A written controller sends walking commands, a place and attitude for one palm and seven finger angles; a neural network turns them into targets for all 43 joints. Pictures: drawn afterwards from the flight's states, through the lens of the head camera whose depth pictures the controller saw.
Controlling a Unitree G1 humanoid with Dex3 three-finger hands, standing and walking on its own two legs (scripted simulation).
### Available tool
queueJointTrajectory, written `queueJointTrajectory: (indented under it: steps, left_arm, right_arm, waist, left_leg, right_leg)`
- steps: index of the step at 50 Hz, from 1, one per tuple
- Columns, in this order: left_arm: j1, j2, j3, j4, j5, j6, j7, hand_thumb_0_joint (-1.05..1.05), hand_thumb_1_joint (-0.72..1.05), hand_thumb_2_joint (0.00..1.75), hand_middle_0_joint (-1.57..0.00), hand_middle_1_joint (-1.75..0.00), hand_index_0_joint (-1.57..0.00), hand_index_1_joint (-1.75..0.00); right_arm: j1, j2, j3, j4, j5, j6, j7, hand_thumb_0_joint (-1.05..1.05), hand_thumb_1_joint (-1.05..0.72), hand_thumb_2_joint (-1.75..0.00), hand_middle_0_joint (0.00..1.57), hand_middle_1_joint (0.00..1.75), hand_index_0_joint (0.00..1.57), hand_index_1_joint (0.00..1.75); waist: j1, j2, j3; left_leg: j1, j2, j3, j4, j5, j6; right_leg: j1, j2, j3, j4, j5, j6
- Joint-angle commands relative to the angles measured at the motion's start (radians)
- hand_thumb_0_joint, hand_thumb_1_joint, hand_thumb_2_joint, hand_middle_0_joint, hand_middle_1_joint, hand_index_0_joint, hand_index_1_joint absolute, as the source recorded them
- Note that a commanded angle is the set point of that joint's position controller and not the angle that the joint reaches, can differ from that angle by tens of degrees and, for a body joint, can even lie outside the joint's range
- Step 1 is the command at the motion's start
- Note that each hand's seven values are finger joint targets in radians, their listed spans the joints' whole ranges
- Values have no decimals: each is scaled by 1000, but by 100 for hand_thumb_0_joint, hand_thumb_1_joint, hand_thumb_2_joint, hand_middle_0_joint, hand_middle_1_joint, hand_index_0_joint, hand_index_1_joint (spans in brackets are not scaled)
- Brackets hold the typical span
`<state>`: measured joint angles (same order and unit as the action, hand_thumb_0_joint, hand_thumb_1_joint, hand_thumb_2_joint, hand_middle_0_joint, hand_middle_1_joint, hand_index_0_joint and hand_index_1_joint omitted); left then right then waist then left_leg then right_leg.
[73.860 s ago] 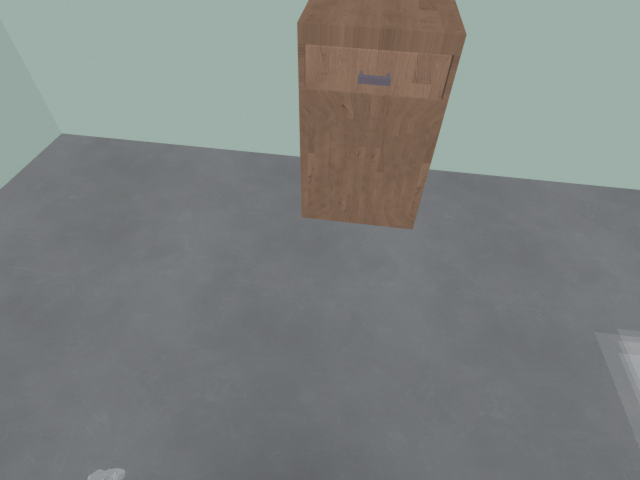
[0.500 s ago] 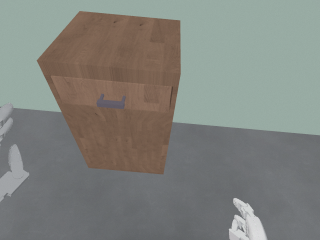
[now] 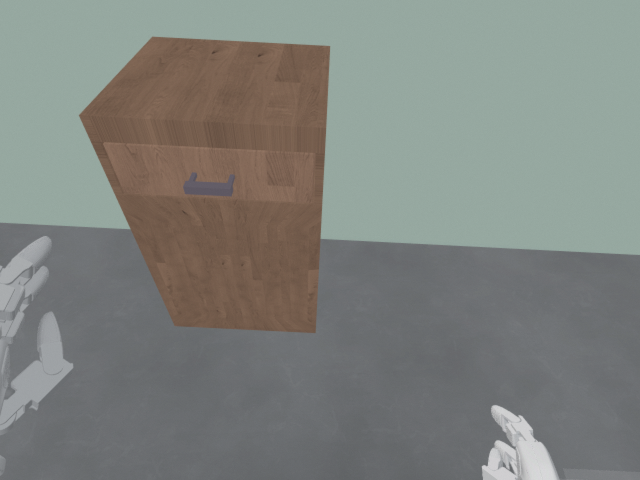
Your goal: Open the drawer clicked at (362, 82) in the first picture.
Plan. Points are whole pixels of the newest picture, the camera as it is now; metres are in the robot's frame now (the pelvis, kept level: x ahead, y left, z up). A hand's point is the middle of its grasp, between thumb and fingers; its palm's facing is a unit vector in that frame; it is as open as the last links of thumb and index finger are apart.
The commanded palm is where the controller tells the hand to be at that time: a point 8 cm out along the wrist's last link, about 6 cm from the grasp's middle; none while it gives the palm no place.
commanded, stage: stop stepping back and stand still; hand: left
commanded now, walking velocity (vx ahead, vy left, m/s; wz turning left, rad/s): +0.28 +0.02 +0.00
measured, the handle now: (210, 183) +0.73 +0.27 -0.08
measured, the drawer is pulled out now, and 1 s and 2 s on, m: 0.00 0.00 0.00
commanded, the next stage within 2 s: let the arm hang, fingers relaxed in 0.64 s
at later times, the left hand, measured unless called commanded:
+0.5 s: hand (58, 454) +0.12 +0.20 +0.16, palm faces +0.39 -0.80 -0.45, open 7.4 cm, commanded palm +0.07 +0.25 +0.18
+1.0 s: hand out of the picture +0.02 +0.20 -0.16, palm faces +0.03 -0.97 -0.24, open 7.4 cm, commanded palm none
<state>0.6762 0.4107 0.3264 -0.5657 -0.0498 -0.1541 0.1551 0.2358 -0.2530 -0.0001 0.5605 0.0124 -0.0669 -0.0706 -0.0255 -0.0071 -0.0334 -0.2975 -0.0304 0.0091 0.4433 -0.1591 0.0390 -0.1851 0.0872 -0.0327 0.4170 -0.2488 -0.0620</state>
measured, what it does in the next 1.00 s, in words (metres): steps on the spot: left foot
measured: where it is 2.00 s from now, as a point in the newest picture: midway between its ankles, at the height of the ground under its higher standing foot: outside the picture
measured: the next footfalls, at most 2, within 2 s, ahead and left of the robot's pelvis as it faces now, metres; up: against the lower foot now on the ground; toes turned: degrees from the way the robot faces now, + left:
left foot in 0.74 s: -0.02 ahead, +0.14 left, +0.00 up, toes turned +2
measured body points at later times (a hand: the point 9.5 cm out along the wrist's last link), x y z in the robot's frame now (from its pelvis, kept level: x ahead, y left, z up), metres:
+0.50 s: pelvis -0.06 -0.03 +0.00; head -0.08 -0.05 +0.45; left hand +0.09 +0.25 +0.18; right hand +0.06 -0.26 -0.12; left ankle -0.03 +0.11 -0.68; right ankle -0.06 -0.06 -0.74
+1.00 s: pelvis -0.06 -0.01 -0.01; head -0.05 +0.00 +0.44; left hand +0.01 +0.25 -0.14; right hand +0.09 -0.25 -0.12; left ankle -0.06 +0.13 -0.74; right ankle -0.06 -0.06 -0.74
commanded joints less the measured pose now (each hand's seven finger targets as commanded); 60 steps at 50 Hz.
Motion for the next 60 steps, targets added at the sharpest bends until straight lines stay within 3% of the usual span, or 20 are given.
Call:
queueJointTrajectory:
  steps: [1,6,8,10,12,15,16,17,18,20,22,29,36,37,38,39,43,46,49,60]
  left_arm:
    - [-25,106,99,-196,26,-74,32,0,90,90,-20,-30,-20,-30]
    - [-98,106,100,-204,48,-68,49,0,90,90,-20,-30,-20,-30]
    - [-121,92,93,-187,54,-60,47,0,90,90,-20,-30,-20,-30]
    - [-116,95,114,-190,53,-55,46,0,90,90,-20,-30,-20,-30]
    - [-103,146,143,-235,44,-62,44,0,90,90,-20,-30,-20,-30]
    - [-11,92,106,-149,21,-57,41,0,90,90,-20,-30,-20,-30]
    - [-21,98,105,-136,24,-56,35,0,90,90,-20,-30,-20,-30]
    - [-19,126,127,-121,34,-55,32,0,90,90,-20,-30,-20,-30]
    - [-132,120,118,-188,23,-59,27,0,90,90,-20,-30,-20,-30]
    - [-115,117,137,-99,25,-89,5,0,90,90,-20,-30,-20,-30]
    - [-174,130,115,-112,27,-116,-6,0,90,90,-20,-30,-20,-30]
    - [-73,114,126,-66,29,-154,18,0,90,90,-20,-30,-20,-30]
    - [-96,110,105,-148,14,-135,27,0,90,90,-20,-30,-20,-30]
    - [-173,-1,-264,653,117,-17,-103,0,90,90,-20,-30,-20,-30]
    - [-175,-9,-228,680,97,87,-140,0,90,90,-20,-30,-20,-30]
    - [-194,-29,-219,722,93,109,-147,0,90,90,-20,-30,-20,-30]
    - [-313,48,-220,961,86,113,-156,0,90,90,-20,-30,-20,-30]
    - [-420,44,-249,1156,77,138,-143,0,90,90,-20,-30,-20,-30]
    - [-451,-12,-276,1308,65,159,-142,0,90,90,-20,-30,-20,-30]
    - [-359,-122,-302,1643,59,148,-134,0,90,90,-20,-30,-20,-30]
  right_arm:
    - [-92,-103,-33,-147,-31,-61,-12,0,-90,-90,20,30,20,30]
    - [-57,-104,-39,-99,-60,-57,-28,0,-90,-90,20,30,20,30]
    - [-71,-100,-33,-94,-67,-59,-37,0,-90,-90,20,30,20,30]
    - [-66,-90,-35,-98,-68,-72,-43,0,-90,-90,20,30,20,30]
    - [-40,-56,-37,-111,-63,-104,-38,0,-90,-90,20,30,20,30]
    - [-69,-71,-37,-89,-60,-109,-32,0,-90,-90,20,30,20,30]
    - [-81,-68,-39,-89,-58,-97,-31,0,-90,-90,20,30,20,30]
    - [-90,-58,-46,-96,-55,-79,-23,0,-90,-90,20,30,20,30]
    - [-100,-92,-61,-88,-46,-66,-20,0,-90,-90,20,30,20,30]
    - [-56,-65,-56,-43,-32,-78,1,0,-90,-90,20,30,20,30]
    - [-97,-71,-59,-61,-18,-85,-2,0,-90,-90,20,30,20,30]
    - [-90,-49,-40,-72,-16,-121,-11,0,-90,-90,20,30,20,30]
    - [-87,-91,-61,-108,2,-105,10,0,-90,-90,20,30,20,30]
    - [-122,-236,-87,109,-4,-148,103,0,-90,-90,20,30,20,30]
    - [-59,-256,-104,101,-11,-65,96,0,-90,-90,20,30,20,30]
    - [-16,-200,-87,95,-21,-28,90,0,-90,-90,20,30,20,30]
    - [-72,-187,-65,76,-27,30,73,0,-90,-90,20,30,20,30]
    - [-75,-158,-45,148,-33,63,65,0,-90,-90,20,30,20,30]
    - [-86,-131,-16,230,-36,71,62,0,-90,-90,20,30,20,30]
    - [53,-37,-5,455,-25,70,29,0,-90,-90,20,30,20,30]
  waist:
    - [-6,84,40]
    - [-17,61,8]
    - [-15,86,63]
    - [-3,233,62]
    - [14,189,19]
    - [25,146,-20]
    - [25,75,15]
    - [15,-159,44]
    - [0,-251,82]
    - [-25,-68,61]
    - [-16,-70,74]
    - [42,-131,3]
    - [43,-15,-41]
    - [-22,29,-8]
    - [11,19,-46]
    - [21,-41,-78]
    - [48,-215,-64]
    - [20,-106,-15]
    - [33,164,44]
    - [26,68,65]
  left_leg:
    - [-21,80,-132,-54,-327,-6]
    - [83,76,-133,68,-311,9]
    - [21,128,-257,-32,-480,25]
    - [-202,232,-415,-286,-712,43]
    - [-279,237,-360,-312,-614,37]
    - [-339,173,-217,-233,-510,19]
    - [-399,112,-147,-90,-506,-14]
    - [-376,23,-65,283,-392,-41]
    - [-383,-8,-44,573,-276,-61]
    - [-308,42,-52,713,-99,-62]
    - [-316,67,-26,613,-66,-62]
    - [-144,32,73,164,-127,-16]
    - [144,108,-9,-81,105,14]
    - [122,174,-78,85,404,14]
    - [148,194,-84,89,411,21]
    - [99,184,-90,133,385,32]
    - [-98,51,-37,184,-114,-16]
    - [17,73,-66,72,-21,-16]
    - [63,141,-122,-26,166,7]
    - [105,132,-101,-116,22,-4]
  right_leg:
    - [-154,-138,158,-180,-302,29]
    - [-306,-189,188,-79,-376,-31]
    - [-352,-128,144,27,-396,-11]
    - [-154,-14,4,333,-262,29]
    - [-36,-13,-28,465,-254,36]
    - [154,-27,-57,196,-278,18]
    - [172,-82,13,43,-287,-15]
    - [9,-281,333,-190,-468,-95]
    - [-156,-473,620,-347,-538,-151]
    - [-199,-384,410,-285,-344,-91]
    - [-129,-338,280,-253,-156,-34]
    - [92,-303,217,-216,133,36]
    - [77,-206,146,-93,286,103]
    - [-86,-228,1,112,404,50]
    - [-118,-215,107,102,364,38]
    - [-70,-206,63,112,383,35]
    - [179,-324,197,52,760,-48]
    - [87,-293,152,11,493,-50]
    - [19,-175,89,-23,132,20]
    - [66,-180,75,-133,86,9]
